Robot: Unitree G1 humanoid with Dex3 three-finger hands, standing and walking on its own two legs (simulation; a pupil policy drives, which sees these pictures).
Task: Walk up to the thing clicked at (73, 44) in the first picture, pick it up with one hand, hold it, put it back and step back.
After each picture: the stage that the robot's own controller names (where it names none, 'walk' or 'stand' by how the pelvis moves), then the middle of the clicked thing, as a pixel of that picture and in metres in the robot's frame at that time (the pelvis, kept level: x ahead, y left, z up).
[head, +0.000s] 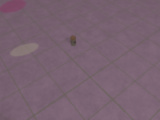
stand; (73, 40) +1.42 +0.13 -0.72
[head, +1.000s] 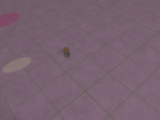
walk; (66, 52) +1.28 +0.28 -0.71
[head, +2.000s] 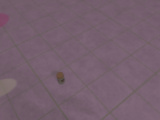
walk; (60, 78) +0.82 +0.28 -0.71
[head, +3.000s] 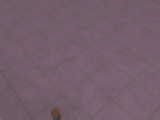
walk; (56, 115) +0.51 +0.21 -0.70
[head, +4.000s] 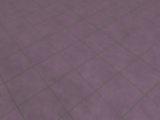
stand; out of the picture +0.34 +0.21 -0.71
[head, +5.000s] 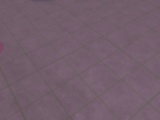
stand; out of the picture +0.35 +0.19 -0.72
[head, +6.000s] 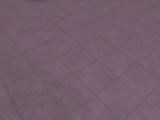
stand; out of the picture +0.35 +0.21 -0.73
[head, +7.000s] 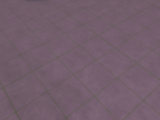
stand; out of the picture +0.33 +0.21 -0.73
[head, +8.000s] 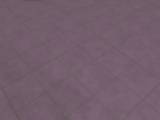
stand; out of the picture +0.33 +0.22 -0.73
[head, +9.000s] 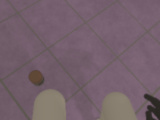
go down; (37, 78) +0.39 +0.23 -0.41
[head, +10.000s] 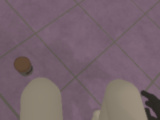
go down; (24, 67) +0.40 +0.27 -0.30
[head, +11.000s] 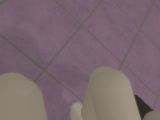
close in; out of the picture +0.37 +0.30 -0.22
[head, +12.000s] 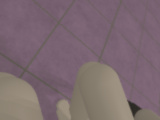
close; out of the picture +0.37 +0.31 -0.21
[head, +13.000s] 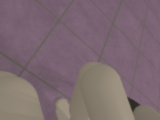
lift; out of the picture +0.36 +0.31 -0.21
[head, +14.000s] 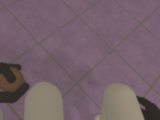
lift; (13, 83) +0.31 +0.25 -0.07
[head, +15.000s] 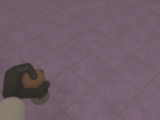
hold; (37, 87) +0.33 +0.17 +0.04
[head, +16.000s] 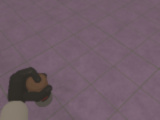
hold; (40, 91) +0.33 +0.17 +0.00
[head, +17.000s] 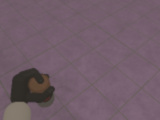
hold; (42, 91) +0.33 +0.16 +0.00
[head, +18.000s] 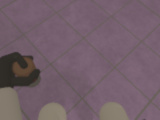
crouch; (28, 73) +0.38 +0.21 -0.08
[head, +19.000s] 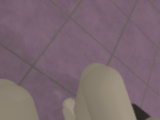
lower; out of the picture +0.38 +0.30 -0.22
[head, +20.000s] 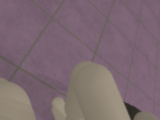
lower; out of the picture +0.38 +0.32 -0.22
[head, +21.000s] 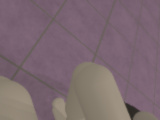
lower; out of the picture +0.38 +0.32 -0.22
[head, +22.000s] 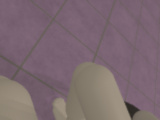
lower; out of the picture +0.38 +0.32 -0.22
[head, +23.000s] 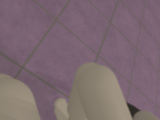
loosen; out of the picture +0.37 +0.32 -0.22
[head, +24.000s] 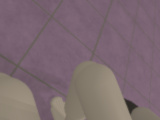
withdraw; out of the picture +0.36 +0.31 -0.22
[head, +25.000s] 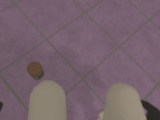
walk; (36, 71) +0.41 +0.25 -0.34
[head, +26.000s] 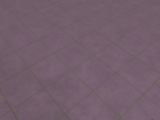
stand; out of the picture +0.34 +0.20 -0.66
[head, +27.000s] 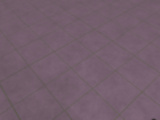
stand; out of the picture +0.36 +0.21 -0.66
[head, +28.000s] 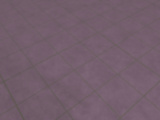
stand; out of the picture +0.36 +0.19 -0.70
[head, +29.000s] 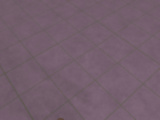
walk; out of the picture +0.39 +0.18 -0.71
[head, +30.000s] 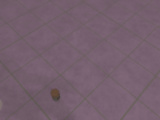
walk; (55, 95) +0.55 +0.21 -0.70
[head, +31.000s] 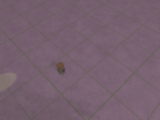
walk; (61, 68) +0.85 +0.25 -0.70
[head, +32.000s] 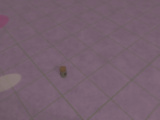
stand; (63, 71) +0.96 +0.22 -0.71
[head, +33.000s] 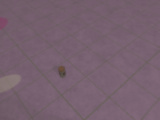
stand; (62, 71) +0.97 +0.24 -0.73
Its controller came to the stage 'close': yes
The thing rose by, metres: 0.70
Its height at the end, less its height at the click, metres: +0.00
